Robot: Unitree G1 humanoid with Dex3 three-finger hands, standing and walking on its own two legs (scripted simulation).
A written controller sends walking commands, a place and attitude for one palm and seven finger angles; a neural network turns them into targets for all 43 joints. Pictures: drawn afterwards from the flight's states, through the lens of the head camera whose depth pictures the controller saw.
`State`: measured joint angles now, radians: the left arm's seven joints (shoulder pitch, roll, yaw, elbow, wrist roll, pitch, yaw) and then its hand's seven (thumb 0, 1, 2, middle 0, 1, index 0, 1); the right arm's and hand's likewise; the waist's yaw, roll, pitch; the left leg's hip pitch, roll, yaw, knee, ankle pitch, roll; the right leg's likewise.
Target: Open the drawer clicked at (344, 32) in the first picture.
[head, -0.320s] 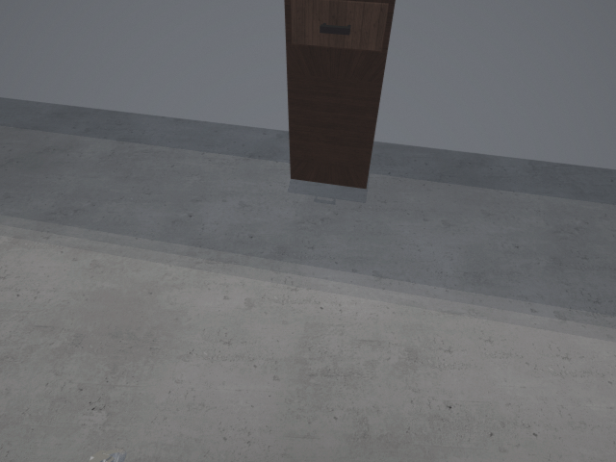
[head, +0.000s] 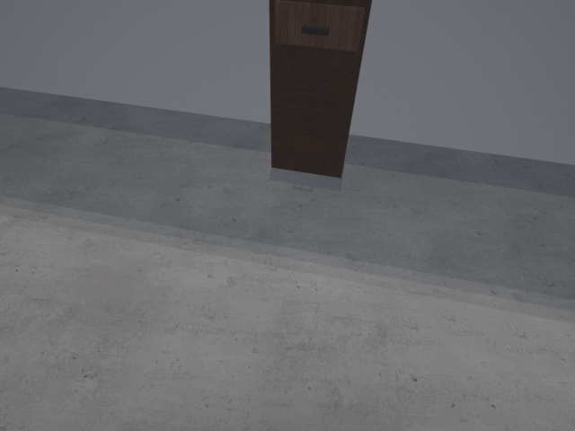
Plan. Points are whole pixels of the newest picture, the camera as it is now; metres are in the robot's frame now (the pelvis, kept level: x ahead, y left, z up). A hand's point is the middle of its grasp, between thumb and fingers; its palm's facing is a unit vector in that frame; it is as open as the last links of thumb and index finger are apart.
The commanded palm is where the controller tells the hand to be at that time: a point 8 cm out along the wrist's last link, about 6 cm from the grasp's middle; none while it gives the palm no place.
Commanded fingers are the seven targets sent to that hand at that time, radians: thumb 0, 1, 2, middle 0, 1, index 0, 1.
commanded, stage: stand and wait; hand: left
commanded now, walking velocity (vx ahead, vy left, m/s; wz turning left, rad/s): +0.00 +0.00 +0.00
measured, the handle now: (316, 29) +1.56 -0.03 +0.00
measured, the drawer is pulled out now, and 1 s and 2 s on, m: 0.00 0.00 0.00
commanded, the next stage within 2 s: look at it before walking up in 0.50 s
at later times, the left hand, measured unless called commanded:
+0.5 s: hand out of the picture +0.06 +0.25 -0.15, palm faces -0.03 -0.94 -0.34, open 7.4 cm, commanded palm none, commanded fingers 0.00 0.90 0.90 -0.20 -0.30 -0.20 -0.30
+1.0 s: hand out of the picture +0.09 +0.25 -0.15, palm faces -0.03 -0.94 -0.34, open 7.4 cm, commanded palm none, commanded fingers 0.00 0.90 0.90 -0.20 -0.30 -0.20 -0.30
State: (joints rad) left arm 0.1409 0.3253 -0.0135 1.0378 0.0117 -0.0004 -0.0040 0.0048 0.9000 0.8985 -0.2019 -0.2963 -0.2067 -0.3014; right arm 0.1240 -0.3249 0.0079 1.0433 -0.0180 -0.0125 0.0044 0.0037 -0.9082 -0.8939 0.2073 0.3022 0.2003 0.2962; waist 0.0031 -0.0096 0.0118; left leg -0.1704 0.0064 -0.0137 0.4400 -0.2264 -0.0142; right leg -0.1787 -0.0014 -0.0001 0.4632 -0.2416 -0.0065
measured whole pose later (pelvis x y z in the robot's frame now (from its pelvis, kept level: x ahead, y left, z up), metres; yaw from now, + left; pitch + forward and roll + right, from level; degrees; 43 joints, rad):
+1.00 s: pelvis +0.01 +0.00 +0.00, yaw +0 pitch -2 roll +0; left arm 0.13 0.34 -0.01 1.08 0.01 -0.01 0.00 0.00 0.90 0.90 -0.20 -0.30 -0.21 -0.30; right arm 0.11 -0.34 0.01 1.10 -0.01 -0.02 0.01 0.00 -0.91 -0.89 0.21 0.30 0.20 0.30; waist 0.00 -0.01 0.03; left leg -0.13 0.01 -0.01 0.37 -0.21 -0.01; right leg -0.14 0.00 0.01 0.40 -0.22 0.00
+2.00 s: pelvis +0.23 -0.02 -0.01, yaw -7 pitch -1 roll +0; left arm 0.51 0.10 0.02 1.17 0.03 -0.07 0.02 0.00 0.90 0.90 -0.20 -0.30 -0.20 -0.30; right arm 0.10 -0.18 -0.05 1.01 -0.01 -0.03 0.03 0.01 -0.94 -0.89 0.20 0.30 0.19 0.30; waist 0.03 -0.02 0.07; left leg -0.58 0.09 0.14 0.74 -0.15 0.02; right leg 0.14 0.01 -0.04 0.30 -0.43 -0.02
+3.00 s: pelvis +0.65 -0.04 -0.01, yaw -14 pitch -2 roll -1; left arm 0.37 0.17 0.05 1.15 0.02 -0.01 0.00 0.01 0.91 0.90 -0.20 -0.30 -0.20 -0.30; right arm 0.16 -0.15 -0.03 1.01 -0.03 -0.08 0.00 0.00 -0.92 -0.89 0.20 0.30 0.19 0.30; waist 0.02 -0.04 0.06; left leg -0.33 0.10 0.21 0.62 -0.25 0.04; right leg -0.33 -0.08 -0.06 1.12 -0.46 0.00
